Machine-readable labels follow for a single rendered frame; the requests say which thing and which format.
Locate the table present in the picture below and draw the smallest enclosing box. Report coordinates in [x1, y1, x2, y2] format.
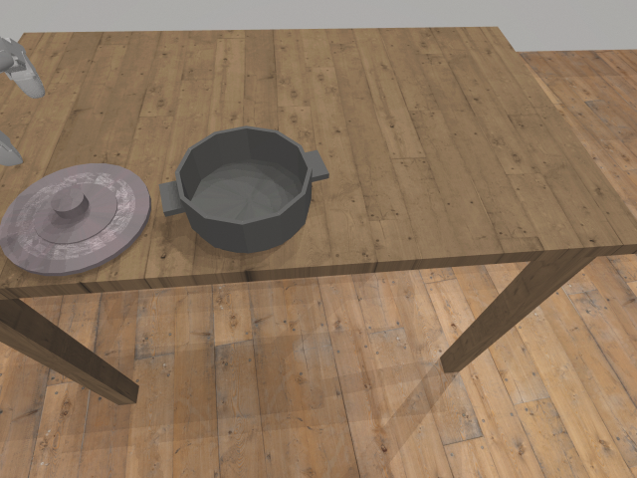
[0, 27, 637, 405]

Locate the lid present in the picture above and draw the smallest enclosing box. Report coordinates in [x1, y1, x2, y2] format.
[0, 163, 151, 276]

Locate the robot left hand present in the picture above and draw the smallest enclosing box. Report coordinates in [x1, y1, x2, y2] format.
[0, 37, 45, 166]

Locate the knob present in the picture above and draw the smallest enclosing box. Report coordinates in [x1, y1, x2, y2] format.
[51, 188, 89, 219]

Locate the pot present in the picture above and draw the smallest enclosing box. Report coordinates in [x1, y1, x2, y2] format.
[159, 125, 329, 254]

